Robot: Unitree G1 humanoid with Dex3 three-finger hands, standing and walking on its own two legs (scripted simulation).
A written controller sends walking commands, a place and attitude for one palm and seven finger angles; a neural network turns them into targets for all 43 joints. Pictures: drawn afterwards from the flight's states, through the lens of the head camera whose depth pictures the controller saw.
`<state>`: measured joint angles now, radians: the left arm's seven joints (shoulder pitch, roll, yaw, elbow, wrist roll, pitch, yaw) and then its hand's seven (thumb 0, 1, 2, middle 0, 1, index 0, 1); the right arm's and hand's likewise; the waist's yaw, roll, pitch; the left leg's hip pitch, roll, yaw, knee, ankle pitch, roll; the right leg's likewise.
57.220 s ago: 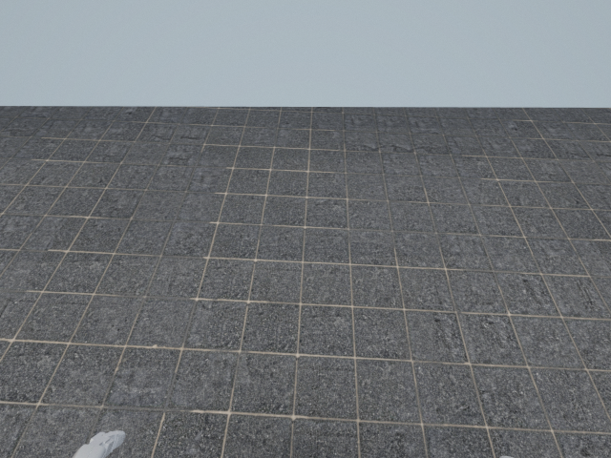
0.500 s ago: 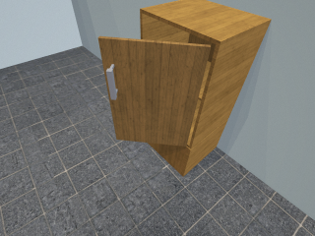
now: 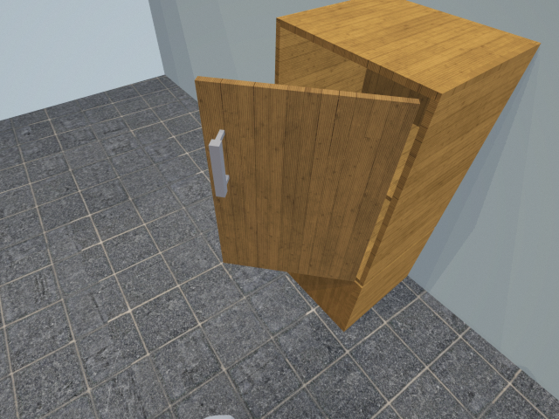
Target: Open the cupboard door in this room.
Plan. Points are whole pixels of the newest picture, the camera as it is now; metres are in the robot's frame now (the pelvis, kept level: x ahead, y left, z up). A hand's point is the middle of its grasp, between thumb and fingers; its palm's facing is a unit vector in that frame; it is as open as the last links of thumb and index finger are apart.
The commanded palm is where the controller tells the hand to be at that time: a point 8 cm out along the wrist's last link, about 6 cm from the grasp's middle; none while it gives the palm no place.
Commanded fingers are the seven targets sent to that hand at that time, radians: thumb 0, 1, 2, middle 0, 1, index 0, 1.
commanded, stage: come to a stop and stand still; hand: left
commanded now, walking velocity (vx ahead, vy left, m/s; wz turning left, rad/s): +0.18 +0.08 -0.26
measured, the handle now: (221, 164) +0.60 +0.18 +0.01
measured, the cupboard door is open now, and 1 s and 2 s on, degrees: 43 43 43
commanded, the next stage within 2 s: look again from close up in 1.06 s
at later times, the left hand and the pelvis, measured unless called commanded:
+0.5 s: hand out of the picture +0.14 +0.21 -0.17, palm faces -0.05 -0.97 -0.26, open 7.3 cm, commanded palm none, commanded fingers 0.00 0.90 0.90 -0.20 -0.30 -0.20 -0.30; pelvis +0.05 +0.03 -0.01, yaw -4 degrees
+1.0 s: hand out of the picture +0.05 +0.21 -0.17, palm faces +0.01 -0.98 -0.19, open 7.3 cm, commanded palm none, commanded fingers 0.00 0.90 0.90 -0.20 -0.30 -0.20 -0.30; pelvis +0.03 +0.04 +0.00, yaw -4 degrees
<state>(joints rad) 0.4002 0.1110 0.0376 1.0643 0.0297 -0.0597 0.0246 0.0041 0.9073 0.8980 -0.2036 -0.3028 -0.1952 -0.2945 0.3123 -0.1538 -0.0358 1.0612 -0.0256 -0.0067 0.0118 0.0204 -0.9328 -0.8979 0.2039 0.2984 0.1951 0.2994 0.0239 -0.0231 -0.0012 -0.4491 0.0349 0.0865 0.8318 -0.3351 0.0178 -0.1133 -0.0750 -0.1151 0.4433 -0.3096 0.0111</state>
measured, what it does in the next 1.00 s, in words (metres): steps on the spot: left foot, then right foot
